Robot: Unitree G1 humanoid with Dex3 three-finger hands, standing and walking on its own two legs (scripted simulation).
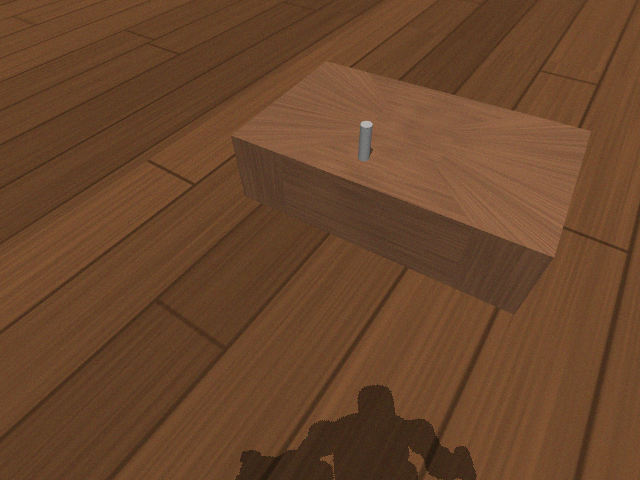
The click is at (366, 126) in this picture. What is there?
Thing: slim round
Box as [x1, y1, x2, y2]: [358, 121, 372, 160]
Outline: 363,121 360,123 358,158 360,160 367,160 369,157 372,124 369,121
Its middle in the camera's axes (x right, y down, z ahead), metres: +0.16 -0.36 +1.43
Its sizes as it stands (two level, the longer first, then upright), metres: 0.043 0.043 0.144
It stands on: a support 0.33 m high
